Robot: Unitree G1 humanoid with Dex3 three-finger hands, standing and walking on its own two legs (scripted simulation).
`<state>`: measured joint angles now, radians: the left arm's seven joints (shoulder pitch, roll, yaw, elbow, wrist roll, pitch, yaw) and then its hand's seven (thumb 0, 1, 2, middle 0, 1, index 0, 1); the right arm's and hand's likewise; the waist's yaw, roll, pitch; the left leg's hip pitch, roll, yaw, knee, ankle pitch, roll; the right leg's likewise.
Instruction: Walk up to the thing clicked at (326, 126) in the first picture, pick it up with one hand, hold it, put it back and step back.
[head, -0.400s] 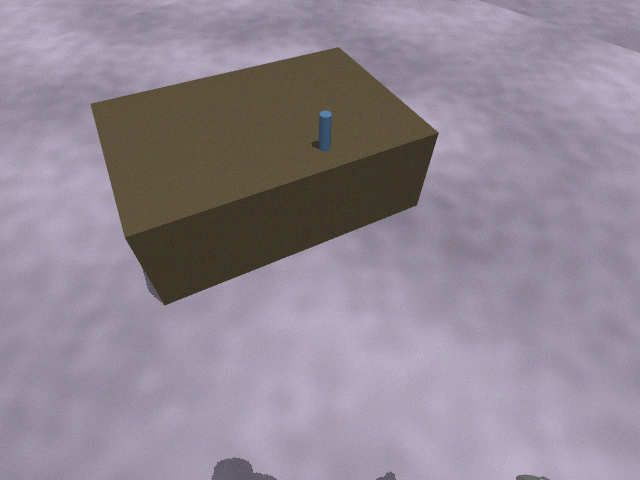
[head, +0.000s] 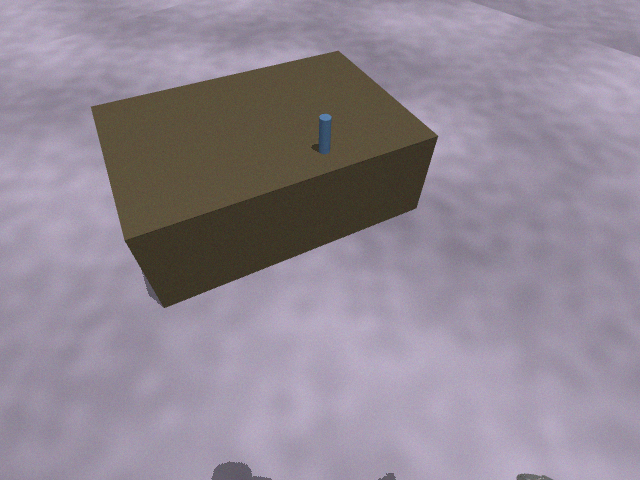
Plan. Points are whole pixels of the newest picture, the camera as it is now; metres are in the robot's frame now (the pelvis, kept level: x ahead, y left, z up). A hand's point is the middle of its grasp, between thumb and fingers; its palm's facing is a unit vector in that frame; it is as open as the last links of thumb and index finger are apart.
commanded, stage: stand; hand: right
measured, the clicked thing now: (324, 134) +1.17 -0.03 -0.32
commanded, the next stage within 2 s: walk up in 0.72 s
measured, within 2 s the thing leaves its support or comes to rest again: neither
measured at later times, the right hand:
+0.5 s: hand out of the picture +0.08 -0.25 -0.15, palm faces -0.02 +0.94 -0.34, open 7.4 cm
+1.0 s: hand (522, 474) +0.14 -0.27 -0.15, palm faces -0.20 +0.90 -0.39, open 7.4 cm
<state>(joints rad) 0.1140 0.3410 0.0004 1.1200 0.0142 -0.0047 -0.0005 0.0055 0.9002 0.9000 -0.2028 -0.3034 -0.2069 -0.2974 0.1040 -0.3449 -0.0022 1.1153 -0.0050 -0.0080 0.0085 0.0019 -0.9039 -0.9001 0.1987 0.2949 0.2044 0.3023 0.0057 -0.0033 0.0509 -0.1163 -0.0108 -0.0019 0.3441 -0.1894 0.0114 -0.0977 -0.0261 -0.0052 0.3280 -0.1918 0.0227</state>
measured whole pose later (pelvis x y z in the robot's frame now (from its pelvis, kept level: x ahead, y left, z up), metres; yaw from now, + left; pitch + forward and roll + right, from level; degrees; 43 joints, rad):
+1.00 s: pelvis +0.05 -0.01 -0.01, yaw +9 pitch -1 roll -1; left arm 0.26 0.41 0.10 0.93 0.05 -0.05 -0.05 0.00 0.90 0.90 -0.20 -0.30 -0.21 -0.30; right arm 0.28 -0.40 -0.08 0.98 -0.03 -0.01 0.05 0.01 -0.90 -0.90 0.20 0.29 0.20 0.30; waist 0.05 0.00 0.04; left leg -0.40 0.00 -0.01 0.85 -0.40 0.02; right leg -0.05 -0.01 -0.10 0.40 -0.34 -0.02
